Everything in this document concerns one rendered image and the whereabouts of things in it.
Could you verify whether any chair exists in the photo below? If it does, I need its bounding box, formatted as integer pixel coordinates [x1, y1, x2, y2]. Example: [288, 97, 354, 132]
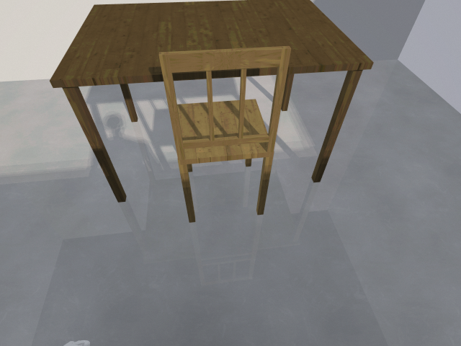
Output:
[159, 46, 291, 223]

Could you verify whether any table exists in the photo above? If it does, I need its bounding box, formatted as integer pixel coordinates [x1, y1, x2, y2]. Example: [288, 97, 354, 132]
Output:
[50, 0, 374, 203]

